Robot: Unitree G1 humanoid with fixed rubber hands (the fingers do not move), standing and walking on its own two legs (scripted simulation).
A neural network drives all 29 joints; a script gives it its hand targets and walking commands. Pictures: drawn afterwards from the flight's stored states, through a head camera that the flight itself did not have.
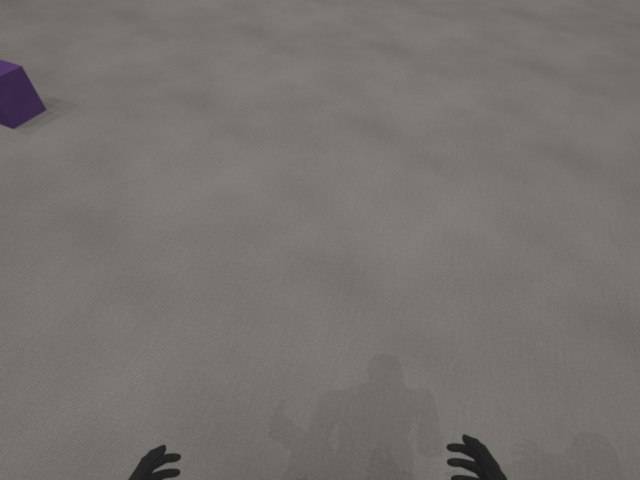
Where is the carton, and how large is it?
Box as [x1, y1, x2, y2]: [0, 60, 45, 128]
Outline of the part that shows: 0,60 0,123 14,128 45,110 45,108 22,67 16,64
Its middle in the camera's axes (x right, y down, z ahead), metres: -1.68 -0.79 +2.04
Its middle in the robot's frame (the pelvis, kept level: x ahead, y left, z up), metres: +2.01 +1.63 -0.63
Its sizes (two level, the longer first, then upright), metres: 0.210 0.200 0.250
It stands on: the floor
